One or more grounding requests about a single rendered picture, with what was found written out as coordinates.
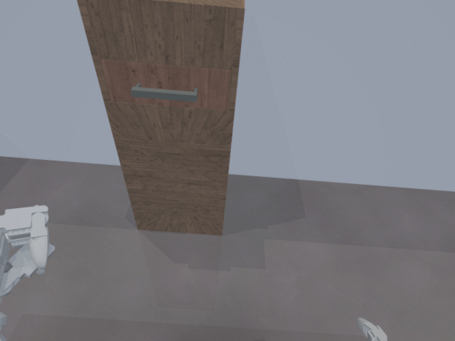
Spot handle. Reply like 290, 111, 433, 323
131, 83, 198, 102

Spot drawer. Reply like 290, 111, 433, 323
101, 59, 230, 111

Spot cabinet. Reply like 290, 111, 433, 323
77, 0, 245, 236

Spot robot right hand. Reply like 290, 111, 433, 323
357, 318, 387, 341

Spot robot left hand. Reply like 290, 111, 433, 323
0, 205, 55, 305

